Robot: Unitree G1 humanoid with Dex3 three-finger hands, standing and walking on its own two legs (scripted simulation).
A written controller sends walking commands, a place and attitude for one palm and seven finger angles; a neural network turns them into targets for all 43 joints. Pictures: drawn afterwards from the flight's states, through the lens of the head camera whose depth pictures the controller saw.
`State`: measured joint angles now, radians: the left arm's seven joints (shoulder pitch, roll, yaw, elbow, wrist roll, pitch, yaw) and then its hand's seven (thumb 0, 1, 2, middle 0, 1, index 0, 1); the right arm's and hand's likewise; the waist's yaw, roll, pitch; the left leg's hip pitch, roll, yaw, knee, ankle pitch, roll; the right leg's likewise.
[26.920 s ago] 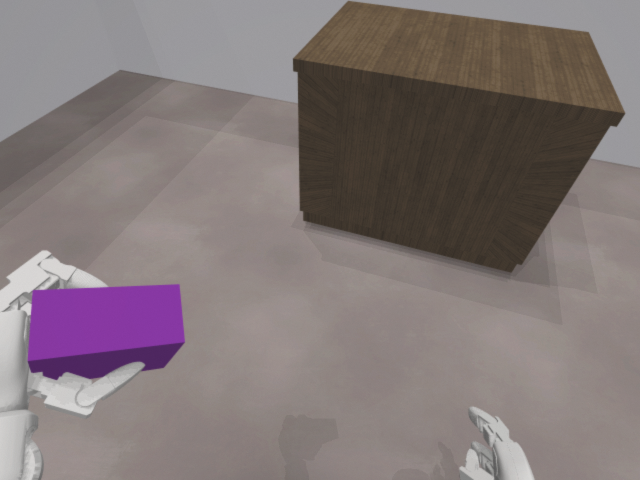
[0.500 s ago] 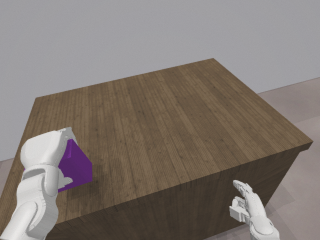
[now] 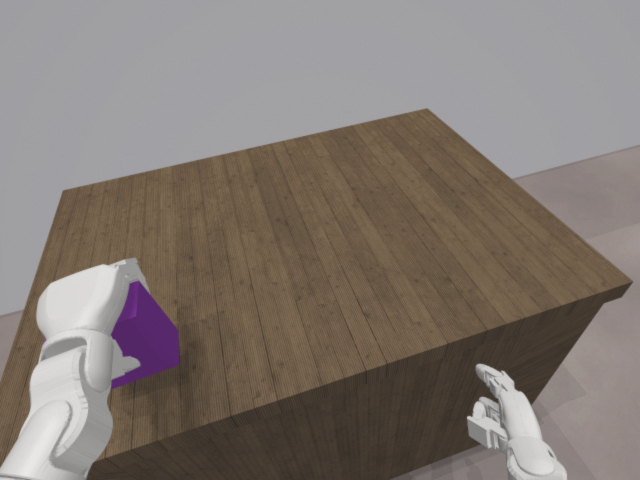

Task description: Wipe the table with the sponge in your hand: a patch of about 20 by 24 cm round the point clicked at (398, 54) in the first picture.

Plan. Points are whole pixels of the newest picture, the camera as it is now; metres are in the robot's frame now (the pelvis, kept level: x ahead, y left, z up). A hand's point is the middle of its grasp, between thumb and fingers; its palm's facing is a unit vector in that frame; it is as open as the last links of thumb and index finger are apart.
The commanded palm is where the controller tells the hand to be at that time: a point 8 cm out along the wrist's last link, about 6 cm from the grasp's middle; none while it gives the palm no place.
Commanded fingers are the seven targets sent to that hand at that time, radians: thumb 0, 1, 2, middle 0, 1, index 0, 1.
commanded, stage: move the sponge above the wiping area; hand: left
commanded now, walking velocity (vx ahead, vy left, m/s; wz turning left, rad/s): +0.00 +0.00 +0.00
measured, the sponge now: (126, 345) +0.23 +0.30 +0.06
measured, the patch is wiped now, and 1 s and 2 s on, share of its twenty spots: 0.00 0.00 0.00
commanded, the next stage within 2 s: none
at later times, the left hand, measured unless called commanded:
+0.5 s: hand (119, 341) +0.21 +0.28 +0.10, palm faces +0.05 -0.15 -0.99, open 10.0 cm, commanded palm +0.18 +0.27 +0.18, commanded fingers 0.00 0.10 1.30 -1.20 -1.60 -1.20 -1.60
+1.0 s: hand (124, 364) +0.20 +0.27 +0.08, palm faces -0.05 -0.14 -0.99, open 10.0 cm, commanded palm +0.18 +0.26 +0.18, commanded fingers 0.00 0.10 1.30 -1.20 -1.60 -1.20 -1.60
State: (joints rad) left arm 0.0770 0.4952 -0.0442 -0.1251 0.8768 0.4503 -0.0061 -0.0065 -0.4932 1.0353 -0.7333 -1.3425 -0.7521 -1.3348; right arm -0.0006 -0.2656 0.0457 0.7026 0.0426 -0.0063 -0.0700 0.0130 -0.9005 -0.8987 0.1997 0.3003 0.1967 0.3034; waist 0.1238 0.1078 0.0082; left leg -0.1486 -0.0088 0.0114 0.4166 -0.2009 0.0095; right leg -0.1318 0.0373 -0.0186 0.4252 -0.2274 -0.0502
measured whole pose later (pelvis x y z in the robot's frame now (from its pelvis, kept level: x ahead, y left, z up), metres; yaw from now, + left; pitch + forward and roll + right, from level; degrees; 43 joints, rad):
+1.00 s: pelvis -0.01 -0.01 +0.00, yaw +1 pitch -5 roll +0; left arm 0.14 0.49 -0.11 -0.17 0.88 0.48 -0.08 -0.01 -0.49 1.04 -0.73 -1.34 -0.75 -1.34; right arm -0.02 -0.29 0.05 0.67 0.05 0.01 -0.08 0.01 -0.90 -0.90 0.20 0.30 0.19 0.30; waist 0.13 0.12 0.02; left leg -0.16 0.00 -0.01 0.44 -0.19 0.00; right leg -0.14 0.05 -0.03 0.45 -0.23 -0.07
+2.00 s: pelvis -0.01 +0.00 +0.00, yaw +0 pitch -5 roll +0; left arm 0.17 0.48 -0.13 -0.25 0.89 0.49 -0.03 -0.01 -0.49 1.04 -0.74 -1.34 -0.75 -1.33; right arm -0.01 -0.26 0.06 0.67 0.04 0.03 -0.05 0.01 -0.90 -0.90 0.20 0.30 0.19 0.30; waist 0.14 0.11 0.00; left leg -0.14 -0.01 0.01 0.42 -0.19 0.00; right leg -0.13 0.04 -0.02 0.44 -0.22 -0.06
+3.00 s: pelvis -0.01 -0.01 +0.00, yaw +0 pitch -5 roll +0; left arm 0.14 0.48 -0.06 -0.27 0.85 0.55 -0.02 -0.01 -0.49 1.04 -0.73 -1.34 -0.75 -1.34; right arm -0.02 -0.26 0.06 0.68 0.06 0.04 -0.04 0.01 -0.90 -0.90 0.20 0.30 0.20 0.30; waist 0.13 0.12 -0.01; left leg -0.14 0.00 0.00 0.42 -0.19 0.00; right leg -0.13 0.05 -0.01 0.43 -0.21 -0.06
